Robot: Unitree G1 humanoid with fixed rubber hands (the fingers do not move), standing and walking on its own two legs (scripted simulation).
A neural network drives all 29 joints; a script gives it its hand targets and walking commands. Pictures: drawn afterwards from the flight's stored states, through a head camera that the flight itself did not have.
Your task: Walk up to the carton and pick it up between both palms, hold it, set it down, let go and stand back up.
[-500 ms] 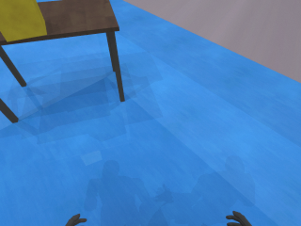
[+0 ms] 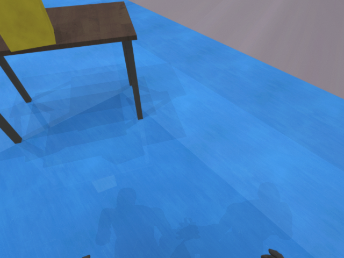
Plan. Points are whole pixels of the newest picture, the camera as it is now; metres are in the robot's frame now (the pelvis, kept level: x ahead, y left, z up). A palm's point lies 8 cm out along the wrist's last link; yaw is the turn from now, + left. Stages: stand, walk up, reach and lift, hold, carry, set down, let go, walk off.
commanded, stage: stand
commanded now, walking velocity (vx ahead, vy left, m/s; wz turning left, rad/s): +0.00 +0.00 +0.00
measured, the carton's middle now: (21, 14) +1.19 +0.74 +0.07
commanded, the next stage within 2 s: none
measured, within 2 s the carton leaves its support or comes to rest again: neither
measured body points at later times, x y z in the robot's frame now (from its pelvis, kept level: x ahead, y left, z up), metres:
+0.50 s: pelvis -0.02 +0.00 +0.00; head -0.01 +0.00 +0.45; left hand +0.08 +0.25 -0.14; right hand +0.08 -0.26 -0.13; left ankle +0.00 +0.12 -0.72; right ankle +0.00 -0.12 -0.72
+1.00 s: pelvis -0.03 +0.00 +0.00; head -0.02 +0.00 +0.45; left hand +0.05 +0.25 -0.15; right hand +0.06 -0.26 -0.13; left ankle +0.00 +0.12 -0.72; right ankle +0.00 -0.12 -0.72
